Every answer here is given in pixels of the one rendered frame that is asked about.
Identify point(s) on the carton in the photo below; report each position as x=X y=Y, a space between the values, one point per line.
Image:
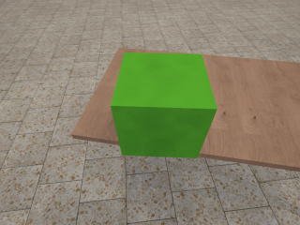
x=162 y=105

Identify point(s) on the table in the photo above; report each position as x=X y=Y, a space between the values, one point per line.
x=257 y=121

